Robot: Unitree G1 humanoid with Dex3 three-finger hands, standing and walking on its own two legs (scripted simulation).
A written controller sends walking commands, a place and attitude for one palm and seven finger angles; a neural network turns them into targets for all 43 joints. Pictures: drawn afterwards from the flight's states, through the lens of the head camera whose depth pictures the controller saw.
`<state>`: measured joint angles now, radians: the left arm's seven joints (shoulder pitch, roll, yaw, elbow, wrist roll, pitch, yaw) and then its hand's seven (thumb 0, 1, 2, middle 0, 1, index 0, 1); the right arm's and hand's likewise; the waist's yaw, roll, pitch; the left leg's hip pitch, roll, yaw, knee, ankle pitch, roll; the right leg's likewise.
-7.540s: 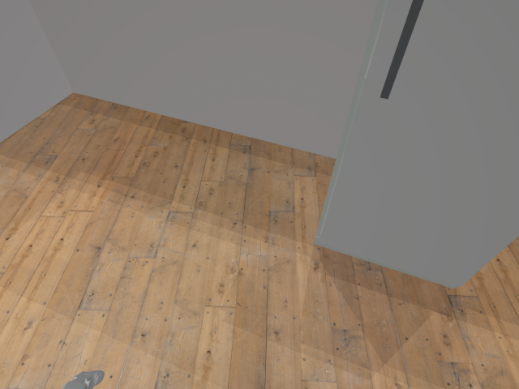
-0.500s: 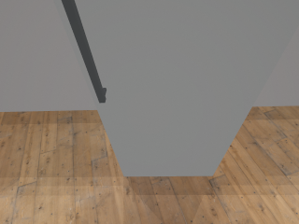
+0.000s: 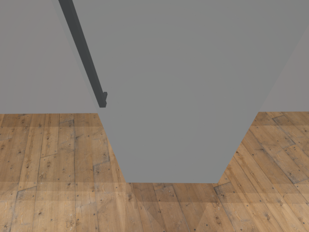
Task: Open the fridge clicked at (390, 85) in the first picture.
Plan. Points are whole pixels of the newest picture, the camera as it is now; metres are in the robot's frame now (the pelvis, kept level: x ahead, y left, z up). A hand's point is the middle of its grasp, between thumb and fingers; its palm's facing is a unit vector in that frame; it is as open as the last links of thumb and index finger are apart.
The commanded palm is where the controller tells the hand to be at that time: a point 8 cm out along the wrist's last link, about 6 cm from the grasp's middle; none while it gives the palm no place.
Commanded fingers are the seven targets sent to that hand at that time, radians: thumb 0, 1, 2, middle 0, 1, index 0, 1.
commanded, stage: come to a stop and stand still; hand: left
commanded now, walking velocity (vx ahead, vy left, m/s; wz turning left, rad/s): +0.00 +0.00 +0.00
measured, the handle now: (83, 38) +0.47 +0.18 +0.27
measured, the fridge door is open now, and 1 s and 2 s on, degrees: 0 0 0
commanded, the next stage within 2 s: look again from close up in 0.22 s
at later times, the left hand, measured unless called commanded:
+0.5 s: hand out of the picture +0.02 +0.19 -0.17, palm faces +0.03 -0.97 -0.23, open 7.3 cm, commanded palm none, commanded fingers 0.00 0.90 0.90 -0.20 -0.30 -0.20 -0.30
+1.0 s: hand out of the picture +0.03 +0.19 -0.17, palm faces +0.03 -0.97 -0.22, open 7.3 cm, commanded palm none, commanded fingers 0.00 0.90 0.90 -0.20 -0.30 -0.20 -0.30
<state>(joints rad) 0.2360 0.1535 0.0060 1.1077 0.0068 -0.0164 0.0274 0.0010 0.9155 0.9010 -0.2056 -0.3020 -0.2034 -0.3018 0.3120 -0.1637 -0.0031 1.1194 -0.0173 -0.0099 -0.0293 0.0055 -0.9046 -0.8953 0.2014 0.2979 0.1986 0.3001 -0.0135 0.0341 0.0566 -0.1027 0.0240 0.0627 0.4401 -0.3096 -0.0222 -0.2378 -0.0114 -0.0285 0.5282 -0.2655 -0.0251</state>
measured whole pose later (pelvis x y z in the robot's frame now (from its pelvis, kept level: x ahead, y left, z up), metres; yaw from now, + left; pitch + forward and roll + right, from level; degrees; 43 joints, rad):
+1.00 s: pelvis +0.00 +0.01 +0.00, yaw +0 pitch -1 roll +1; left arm 0.22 0.17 0.02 1.11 0.01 -0.02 0.03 0.00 0.92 0.90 -0.20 -0.30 -0.20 -0.30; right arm 0.28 -0.15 -0.01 1.13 -0.02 -0.02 -0.03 0.00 -0.90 -0.90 0.20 0.30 0.20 0.30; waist 0.00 0.01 0.06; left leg -0.10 0.02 0.06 0.43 -0.30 -0.01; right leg -0.23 -0.02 -0.03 0.51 -0.25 -0.02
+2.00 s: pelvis -0.02 +0.03 -0.02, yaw +3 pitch +3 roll -1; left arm 0.29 0.32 0.33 -0.09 -0.35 -0.14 -0.35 0.00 0.08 0.55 -0.26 -0.83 -0.26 -0.83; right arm 0.32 -0.25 0.06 0.62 0.04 -0.32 -0.07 0.02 -0.89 -0.89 0.21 0.30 0.21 0.30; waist 0.02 0.04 -0.04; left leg -0.36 0.01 0.01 0.73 -0.41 0.01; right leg -0.41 -0.04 -0.07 0.68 -0.31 0.01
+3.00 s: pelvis -0.01 +0.02 +0.00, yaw +3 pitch -3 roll +0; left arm -0.20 0.52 0.52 0.05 -0.34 0.31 -0.48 -0.02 -0.50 0.30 -0.31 -1.20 -0.30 -1.20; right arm 0.20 -0.30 0.08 0.60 0.09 -0.20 -0.08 0.02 -0.90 -0.90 0.20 0.30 0.20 0.30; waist 0.06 0.06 -0.02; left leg -0.11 0.01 0.02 0.45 -0.30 0.00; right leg -0.18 -0.03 -0.07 0.45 -0.22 0.00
